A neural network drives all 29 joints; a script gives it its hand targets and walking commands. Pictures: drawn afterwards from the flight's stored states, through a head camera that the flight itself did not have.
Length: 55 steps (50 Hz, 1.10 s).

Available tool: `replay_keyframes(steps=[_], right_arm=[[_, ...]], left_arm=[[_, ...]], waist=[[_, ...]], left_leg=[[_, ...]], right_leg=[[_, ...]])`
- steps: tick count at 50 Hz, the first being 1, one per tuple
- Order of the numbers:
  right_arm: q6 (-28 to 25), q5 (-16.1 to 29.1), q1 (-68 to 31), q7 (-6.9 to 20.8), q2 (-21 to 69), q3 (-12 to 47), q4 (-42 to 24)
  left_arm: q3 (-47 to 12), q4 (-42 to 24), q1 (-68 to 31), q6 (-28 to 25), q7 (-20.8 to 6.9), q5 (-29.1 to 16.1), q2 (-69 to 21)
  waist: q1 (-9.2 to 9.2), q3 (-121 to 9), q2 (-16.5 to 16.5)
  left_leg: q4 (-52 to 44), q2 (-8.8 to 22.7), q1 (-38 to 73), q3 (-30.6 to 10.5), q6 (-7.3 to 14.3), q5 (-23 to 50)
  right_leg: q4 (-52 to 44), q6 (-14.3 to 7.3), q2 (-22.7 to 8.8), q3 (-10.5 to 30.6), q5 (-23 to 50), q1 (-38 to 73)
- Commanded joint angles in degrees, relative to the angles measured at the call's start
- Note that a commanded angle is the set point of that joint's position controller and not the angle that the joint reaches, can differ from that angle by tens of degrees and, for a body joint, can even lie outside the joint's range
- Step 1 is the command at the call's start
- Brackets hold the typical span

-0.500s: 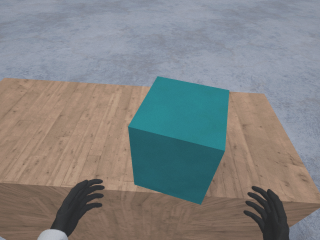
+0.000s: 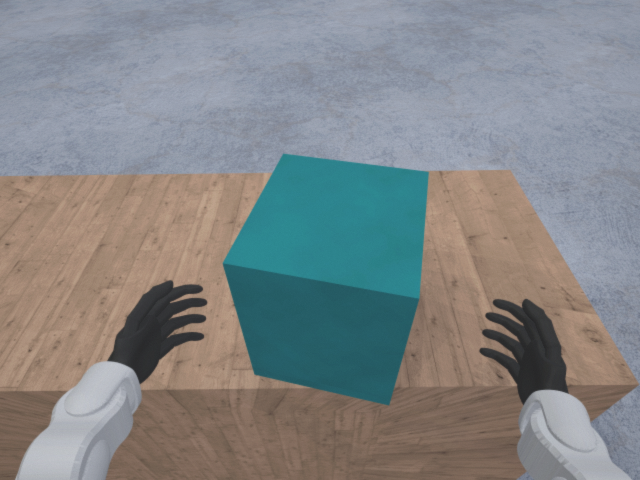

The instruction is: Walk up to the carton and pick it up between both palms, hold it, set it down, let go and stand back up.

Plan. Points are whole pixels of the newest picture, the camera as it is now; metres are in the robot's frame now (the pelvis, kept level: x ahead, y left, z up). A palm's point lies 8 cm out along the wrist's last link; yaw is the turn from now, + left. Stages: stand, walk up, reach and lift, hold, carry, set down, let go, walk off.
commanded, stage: reach and lift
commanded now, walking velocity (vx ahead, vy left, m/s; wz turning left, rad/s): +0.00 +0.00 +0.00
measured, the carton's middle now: (336, 279) +0.39 +0.02 +0.05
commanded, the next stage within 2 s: none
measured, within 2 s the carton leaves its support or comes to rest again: neither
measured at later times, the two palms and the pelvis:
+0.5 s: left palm (152, 276) +0.32 +0.23 +0.13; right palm (541, 319) +0.27 -0.19 +0.12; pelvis -0.01 +0.00 +0.00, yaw +0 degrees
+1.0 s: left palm (181, 203) +0.39 +0.20 +0.18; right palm (551, 259) +0.32 -0.21 +0.16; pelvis -0.03 +0.01 +0.00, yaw +0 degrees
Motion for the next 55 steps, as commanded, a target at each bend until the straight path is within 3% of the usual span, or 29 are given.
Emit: replay_keyframes(steps=[1,3,10,11,16,17,21,24,30,33,39,43,44,50,52,55], right_arm=[[-3.55,0.73,-13.65,-0.26,-5.14,-1.9,-15.2],[-3.45,1.07,-14.75,-0.52,-5.49,-1.95,-14.89],[-2.91,2.32,-21.5,-0.83,-7.34,-2.75,-11.99],[-2.88,2.5,-23.33,-0.88,-7.72,-3.42,-12.24],[-2.62,3.57,-27.38,-0.69,-9.2,-3.31,-10.1],[-2.38,3.47,-29.75,-0.74,-9.18,-3.88,-9.05],[-2.07,3.71,-35.42,-0.4,-10.63,-4.86,-6.88],[-2.15,4.29,-39.41,0.02,-11.73,-5.9,-5.03],[-1.31,4.66,-49.37,0.58,-12.96,-6.09,1.77],[-1.47,4.61,-53.93,0.94,-13.66,-6.34,4.02],[-1.52,5.49,-61.59,1.5,-15.35,-7.52,9.72],[-1.6,5.79,-68.0,1.6,-15.58,-7.35,12.24],[-1.52,5.49,-68.99,1.74,-16.0,-8.06,14.6],[-2.35,6.34,-76.37,2.45,-15.62,-6.77,20.31],[-2.4,5.86,-78.34,2.5,-16.16,-7.48,23.48],[-2.91,5.74,-82.96,2.28,-16.24,-7.56,24.64]], left_arm=[[7.66,-12.47,-17.0,-2.2,-0.17,0.6,10.37],[7.72,-13.63,-19.42,-1.56,-0.03,1.45,10.87],[9.17,-12.14,-26.38,2.14,0.35,2.43,11.51],[8.74,-12.67,-28.96,2.56,0.54,2.38,11.32],[9.72,-11.01,-32.76,5.08,0.95,3.68,11.53],[9.53,-10.8,-36.07,5.31,1.05,3.86,11.75],[9.17,-7.58,-41.9,6.5,1.28,3.14,12.52],[7.86,-6.33,-45.87,7.63,1.88,3.02,11.89],[8.21,3.29,-56.34,9.22,2.11,3.01,13.4],[7.59,6.7,-59.84,9.16,2.42,2.6,13.18],[6.67,13.46,-68.05,8.92,2.81,1.98,15.0],[5.5,18.21,-74.47,7.78,3.04,0.57,16.98],[4.73,19.32,-75.6,7.56,3.13,0.52,16.69],[2.81,26.8,-82.89,5.17,3.62,-0.26,18.21],[2.56,27.74,-86.22,4.3,3.54,-0.16,19.27],[2.03,32.0,-90.11,2.88,3.38,-0.97,20.34]], waist=[[-0.53,-13.38,1.6],[-1.03,-14.84,3.27],[-2.02,-18.76,4.48],[-2.92,-19.09,5.5],[-3.32,-20.76,5.42],[-3.61,-21.01,6.4],[-4.59,-22.72,5.06],[-5.37,-24.39,5.67],[-5.22,-25.52,4.62],[-5.4,-26.95,3.07],[-6.15,-31.07,3.32],[-6.41,-34.04,3.24],[-7.17,-33.69,3.78],[-7.39,-38.61,4.55],[-8.36,-39.94,5.15],[-8.69,-41.41,4.13]], left_leg=[[-5.59,0.25,-3.26,-1.68,-1.68,15.05],[-5.18,0.0,-2.38,-1.66,-2.09,15.94],[-4.46,-0.47,-1.08,-0.88,-2.45,18.33],[-4.2,-0.51,-0.98,-1.01,-2.77,19.14],[-3.43,-0.81,0.37,-0.49,-3.06,22.91],[-3.59,-0.9,-0.04,-0.55,-3.09,21.74],[-4.01,-0.92,-0.65,-0.57,-2.57,19.06],[-3.57,-0.66,0.05,-0.78,-2.98,20.52],[-4.32,-0.92,-2.6,-0.79,-1.83,15.11],[-4.21,-0.75,-3.13,-1.15,-1.41,14.78],[-3.04,-0.67,-1.79,-1.81,-1.41,14.9],[-2.94,-1.05,-3.53,-1.94,-0.7,12.06],[-3.05,-0.82,-3.73,-2.24,-0.71,11.4],[-1.67,-0.84,-2.65,-2.7,-0.75,13.53],[-1.32,-1.03,-2.17,-2.79,-0.92,13.81],[-0.95,-1.34,-3.22,-3.0,-0.53,13.24]], right_leg=[[-0.99,-2.63,0.97,1.43,17.02,6.77],[-0.91,-2.53,1.11,1.35,17.65,6.73],[-0.09,-1.83,1.42,1.14,22.66,8.15],[0.1,-1.88,1.42,1.15,23.19,7.91],[0.36,-1.8,2.09,0.6,25.96,8.48],[0.25,-1.85,1.92,0.74,24.85,8.25],[0.23,-1.86,2.19,0.35,22.81,7.74],[0.6,-2.54,3.21,-0.19,21.73,7.23],[0.76,-2.57,3.13,-0.41,18.94,6.5],[1.37,-2.76,3.63,-0.74,19.01,6.4],[1.63,-2.89,4.29,-1.5,18.43,4.71],[1.98,-2.67,3.73,-1.39,17.97,5.09],[1.86,-2.8,3.71,-1.44,17.46,4.5],[2.39,-2.7,3.51,-1.82,19.45,3.58],[2.48,-2.36,3.43,-1.98,20.48,3.75],[2.73,-1.95,3.09,-1.99,21.3,4.29]])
